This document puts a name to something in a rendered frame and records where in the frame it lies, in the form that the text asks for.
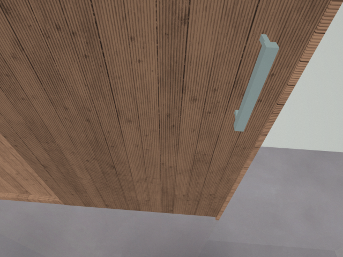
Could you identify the handle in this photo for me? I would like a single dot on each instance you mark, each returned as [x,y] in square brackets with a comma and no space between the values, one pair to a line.
[260,72]

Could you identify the wardrobe door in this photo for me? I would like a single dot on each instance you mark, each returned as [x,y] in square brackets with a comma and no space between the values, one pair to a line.
[129,104]
[16,176]

